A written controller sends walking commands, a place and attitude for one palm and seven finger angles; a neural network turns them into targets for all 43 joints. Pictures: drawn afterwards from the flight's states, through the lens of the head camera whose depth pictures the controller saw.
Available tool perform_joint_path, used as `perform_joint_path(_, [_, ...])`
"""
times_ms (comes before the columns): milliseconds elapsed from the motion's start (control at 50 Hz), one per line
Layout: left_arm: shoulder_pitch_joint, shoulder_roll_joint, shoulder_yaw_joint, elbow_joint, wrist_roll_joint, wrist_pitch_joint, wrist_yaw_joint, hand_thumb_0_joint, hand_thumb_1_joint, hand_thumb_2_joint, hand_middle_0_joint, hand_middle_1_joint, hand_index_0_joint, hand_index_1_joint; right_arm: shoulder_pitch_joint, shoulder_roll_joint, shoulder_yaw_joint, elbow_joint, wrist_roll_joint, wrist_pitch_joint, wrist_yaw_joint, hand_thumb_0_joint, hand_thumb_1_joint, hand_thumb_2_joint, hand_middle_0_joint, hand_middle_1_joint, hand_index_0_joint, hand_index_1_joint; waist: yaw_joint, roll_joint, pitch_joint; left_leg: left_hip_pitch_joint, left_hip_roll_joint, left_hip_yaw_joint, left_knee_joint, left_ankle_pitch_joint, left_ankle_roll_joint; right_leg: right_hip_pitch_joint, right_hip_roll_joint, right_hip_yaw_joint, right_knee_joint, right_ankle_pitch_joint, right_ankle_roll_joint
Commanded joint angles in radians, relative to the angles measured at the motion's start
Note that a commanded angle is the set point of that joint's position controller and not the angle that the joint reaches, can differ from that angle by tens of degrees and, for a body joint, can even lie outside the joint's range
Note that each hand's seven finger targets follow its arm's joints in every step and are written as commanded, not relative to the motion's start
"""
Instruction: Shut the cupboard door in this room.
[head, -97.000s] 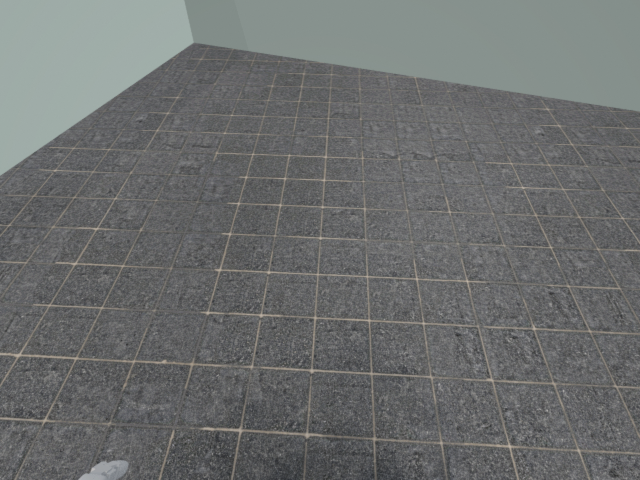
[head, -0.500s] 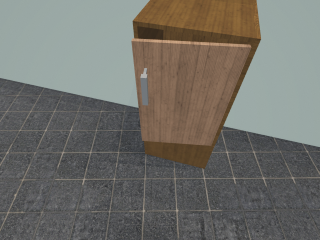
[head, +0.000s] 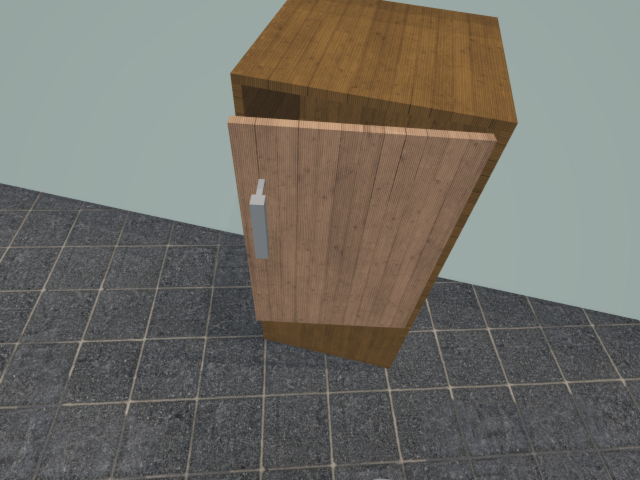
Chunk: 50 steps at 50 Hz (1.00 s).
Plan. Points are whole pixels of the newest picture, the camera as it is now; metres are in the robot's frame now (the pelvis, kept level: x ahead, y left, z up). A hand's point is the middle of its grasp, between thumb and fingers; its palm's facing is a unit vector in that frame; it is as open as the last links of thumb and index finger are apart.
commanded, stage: come to a stop and stand still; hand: left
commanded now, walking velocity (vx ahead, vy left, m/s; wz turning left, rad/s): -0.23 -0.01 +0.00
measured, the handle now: (261, 219) +0.51 +0.13 -0.02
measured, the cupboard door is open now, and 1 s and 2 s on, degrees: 11 11 11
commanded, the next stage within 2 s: look again from close up in 1.36 s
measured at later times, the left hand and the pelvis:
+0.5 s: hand out of the picture +0.13 +0.16 -0.18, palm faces +0.07 -0.98 -0.19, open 7.4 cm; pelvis +0.05 -0.02 +0.00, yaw +1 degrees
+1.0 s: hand out of the picture +0.04 +0.15 -0.16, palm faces +0.01 -0.96 -0.27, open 7.4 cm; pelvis +0.02 -0.04 +0.00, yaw +0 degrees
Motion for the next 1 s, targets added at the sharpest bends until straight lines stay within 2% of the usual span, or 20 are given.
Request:
perform_joint_path(0, [0.034, -0.006, -0.005, -0.058, -0.001, -0.016, 0.001, 0.000, 0.900, 0.900, -0.200, -0.300, -0.200, -0.300, 0.018, -0.167, -0.032, -0.020, 0.001, 0.004, -0.015, 0.000, -0.900, -0.900, 0.200, 0.300, 0.200, 0.300, 0.010, 0.145, -0.034, -0.017, 0.211, -0.178, -0.265, 0.091, 0.122, 0.101, -0.018, -0.015, -0.277, 0.092, 0.030])
perform_joint_path(60, [0.096, 0.033, 0.002, -0.033, -0.002, -0.016, 0.015, 0.000, 0.900, 0.900, -0.200, -0.300, -0.200, -0.300, -0.014, -0.142, -0.032, -0.004, 0.018, 0.023, -0.012, 0.000, -0.900, -0.900, 0.200, 0.300, 0.200, 0.300, 0.052, 0.098, -0.039, -0.074, 0.133, -0.099, -0.145, 0.033, 0.049, 0.263, -0.011, -0.009, -0.523, 0.307, 0.047])
perform_joint_path(100, [0.065, 0.133, 0.008, -0.043, 0.003, -0.030, 0.027, 0.000, 0.900, 0.900, -0.200, -0.300, -0.200, -0.300, 0.026, -0.080, -0.026, 0.003, 0.028, 0.029, 0.000, 0.000, -0.900, -0.900, 0.200, 0.300, 0.200, 0.300, 0.027, -0.062, -0.018, -0.081, 0.011, -0.038, -0.050, -0.108, -0.030, 0.232, -0.175, 0.203, -0.646, 0.474, -0.016])
perform_joint_path(120, [0.023, 0.174, 0.006, -0.052, 0.003, -0.025, 0.027, 0.000, 0.900, 0.900, -0.200, -0.300, -0.200, -0.300, 0.075, -0.067, -0.025, 0.013, 0.030, 0.039, 0.007, 0.000, -0.900, -0.900, 0.200, 0.300, 0.200, 0.300, -0.007, -0.036, -0.029, -0.003, -0.017, -0.044, -0.046, -0.132, -0.036, 0.159, -0.232, 0.220, -0.652, 0.436, -0.042])
perform_joint_path(160, [-0.038, 0.170, 0.010, -0.062, -0.003, -0.028, 0.033, 0.000, 0.900, 0.900, -0.200, -0.300, -0.200, -0.300, 0.092, -0.072, -0.033, 0.037, 0.025, 0.058, 0.002, 0.000, -0.900, -0.900, 0.200, 0.300, 0.200, 0.300, -0.015, -0.180, -0.038, 0.058, -0.014, -0.041, 0.010, -0.093, -0.043, 0.129, -0.226, 0.231, -0.661, 0.508, -0.068])
perform_joint_path(300, [-0.046, 0.172, 0.036, -0.078, 0.003, -0.008, 0.058, 0.000, 0.900, 0.900, -0.200, -0.300, -0.200, -0.300, 0.069, -0.104, -0.048, 0.008, 0.028, 0.066, -0.006, 0.000, -0.900, -0.900, 0.200, 0.300, 0.200, 0.300, 0.020, -0.146, -0.112, -0.055, -0.023, -0.095, 0.105, -0.171, -0.053, 0.340, -0.292, 0.223, -0.545, 1.014, -0.148])
perform_joint_path(360, [-0.079, 0.149, 0.038, -0.099, -0.003, 0.000, 0.058, 0.000, 0.900, 0.900, -0.200, -0.300, -0.200, -0.300, 0.090, -0.120, -0.049, 0.006, 0.025, 0.056, -0.007, 0.000, -0.900, -0.900, 0.200, 0.300, 0.200, 0.300, 0.000, -0.073, -0.154, 0.098, 0.027, -0.115, -0.086, 0.208, -0.039, 0.256, -0.210, 0.139, -0.467, 0.804, -0.076])
perform_joint_path(400, [-0.096, 0.077, 0.019, -0.125, -0.003, 0.017, 0.053, 0.000, 0.900, 0.900, -0.200, -0.300, -0.200, -0.300, 0.043, -0.175, -0.055, -0.018, 0.013, 0.048, -0.012, 0.000, -0.900, -0.900, 0.200, 0.300, 0.200, 0.300, 0.006, 0.259, -0.114, 0.128, 0.200, -0.256, -0.174, 0.616, 0.054, 0.134, -0.035, -0.016, -0.346, 0.262, 0.033])
perform_joint_path(420, [-0.118, 0.077, 0.016, -0.126, -0.003, 0.025, 0.054, 0.000, 0.900, 0.900, -0.200, -0.300, -0.200, -0.300, 0.028, -0.165, -0.053, -0.019, 0.011, 0.046, -0.019, 0.000, -0.900, -0.900, 0.200, 0.300, 0.200, 0.300, -0.006, 0.294, -0.071, 0.118, 0.226, -0.273, -0.195, 0.709, 0.104, 0.093, -0.003, 0.011, -0.238, 0.014, 0.040])
perform_joint_path(480, [-0.086, 0.065, 0.013, -0.111, -0.005, 0.026, 0.046, 0.000, 0.900, 0.900, -0.200, -0.300, -0.200, -0.300, -0.025, -0.164, -0.046, -0.037, 0.006, 0.043, -0.028, 0.000, -0.900, -0.900, 0.200, 0.300, 0.200, 0.300, 0.019, 0.205, -0.049, 0.144, 0.213, -0.230, -0.146, 0.717, 0.155, 0.057, 0.002, 0.053, -0.184, -0.037, 0.024])
perform_joint_path(500, [0.058, 0.108, -0.005, -0.055, -0.024, -0.017, 0.077, 0.000, 0.900, 0.900, -0.200, -0.300, -0.200, -0.300, -0.119, -0.247, -0.070, -0.082, 0.032, 0.024, -0.012, 0.000, -0.900, -0.900, 0.200, 0.300, 0.200, 0.300, 0.063, 0.328, -0.186, 0.231, 0.212, -0.172, 0.111, 0.867, 0.080, 0.054, -0.077, 0.101, -0.333, 0.080, -0.003])
perform_joint_path(520, [0.038, 0.154, 0.006, -0.115, -0.014, -0.035, 0.072, 0.000, 0.900, 0.900, -0.200, -0.300, -0.200, -0.300, -0.082, -0.149, -0.060, -0.139, 0.023, 0.027, 0.006, 0.000, -0.900, -0.900, 0.200, 0.300, 0.200, 0.300, 0.054, 0.173, -0.161, 0.072, 0.106, -0.113, 0.152, 0.496, 0.034, 0.157, -0.085, 0.152, -0.461, 0.360, -0.013])
perform_joint_path(540, [0.017, 0.167, 0.009, -0.114, -0.006, -0.052, 0.071, 0.000, 0.900, 0.900, -0.200, -0.300, -0.200, -0.300, -0.004, -0.116, -0.049, -0.140, 0.022, 0.023, 0.006, 0.000, -0.900, -0.900, 0.200, 0.300, 0.200, 0.300, 0.003, 0.086, -0.175, 0.015, 0.033, -0.082, 0.179, 0.251, -0.009, 0.194, -0.181, 0.269, -0.455, 0.618, -0.068])
perform_joint_path(560, [0.004, 0.184, -0.001, -0.124, -0.007, -0.057, 0.069, 0.000, 0.900, 0.900, -0.200, -0.300, -0.200, -0.300, 0.057, -0.088, -0.043, -0.140, 0.029, 0.016, 0.003, 0.000, -0.900, -0.900, 0.200, 0.300, 0.200, 0.300, -0.035, 0.089, -0.193, 0.068, -0.014, -0.090, 0.056, 0.078, -0.022, 0.195, -0.212, 0.243, -0.413, 0.809, -0.097])
perform_joint_path(580, [-0.031, 0.168, -0.014, -0.132, -0.004, -0.054, 0.064, 0.000, 0.900, 0.900, -0.200, -0.300, -0.200, -0.300, 0.076, -0.081, -0.041, -0.133, 0.021, 0.010, 0.006, 0.000, -0.900, -0.900, 0.200, 0.300, 0.200, 0.300, -0.044, 0.167, -0.160, 0.134, -0.004, -0.098, -0.028, 0.214, -0.009, 0.155, -0.153, 0.161, -0.367, 0.772, -0.051])
perform_joint_path(620, [-0.020, 0.130, -0.016, -0.122, -0.007, -0.035, 0.063, 0.000, 0.900, 0.900, -0.200, -0.300, -0.200, -0.300, 0.060, -0.153, -0.053, -0.119, 0.023, 0.016, -0.001, 0.000, -0.900, -0.900, 0.200, 0.300, 0.200, 0.300, -0.017, 0.130, -0.154, 0.184, 0.111, -0.165, 0.013, 0.604, 0.042, 0.120, -0.034, 0.058, -0.338, 0.417, 0.009])
perform_joint_path(660, [0.005, 0.102, -0.027, -0.116, -0.008, -0.023, 0.064, 0.000, 0.900, 0.900, -0.200, -0.300, -0.200, -0.300, 0.012, -0.166, -0.050, -0.136, 0.025, 0.026, -0.004, 0.000, -0.900, -0.900, 0.200, 0.300, 0.200, 0.300, 0.001, -0.006, -0.069, 0.109, 0.097, -0.154, 0.000, 0.407, 0.046, 0.114, -0.028, 0.075, -0.410, 0.328, 0.010])
perform_joint_path(760, [-0.014, 0.135, -0.039, -0.108, -0.006, -0.020, 0.050, 0.000, 0.900, 0.900, -0.200, -0.300, -0.200, -0.300, -0.007, -0.121, -0.033, -0.113, 0.020, 0.036, 0.009, 0.000, -0.900, -0.900, 0.200, 0.300, 0.200, 0.300, -0.013, -0.045, 0.050, 0.050, 0.010, -0.125, -0.095, -0.111, 0.012, 0.027, -0.070, 0.179, -0.570, 0.108, -0.004])
perform_joint_path(840, [-0.016, 0.148, -0.037, -0.106, -0.006, -0.022, 0.044, 0.000, 0.900, 0.900, -0.200, -0.300, -0.200, -0.300, 0.042, -0.121, -0.025, -0.079, 0.016, 0.033, 0.015, 0.000, -0.900, -0.900, 0.200, 0.300, 0.200, 0.300, -0.023, -0.055, 0.052, 0.084, -0.004, -0.119, -0.112, -0.138, 0.009, -0.025, -0.074, 0.189, -0.636, -0.076, -0.008])
perform_joint_path(980, [0.016, 0.125, -0.037, -0.072, -0.011, -0.032, 0.039, 0.000, 0.900, 0.900, -0.200, -0.300, -0.200, -0.300, 0.078, -0.108, -0.008, -0.025, 0.016, 0.017, 0.011, 0.000, -0.900, -0.900, 0.200, 0.300, 0.200, 0.300, -0.006, 0.015, 0.033, 0.060, 0.015, -0.134, -0.164, -0.108, 0.006, 0.045, -0.067, 0.162, -0.631, -0.002, -0.008])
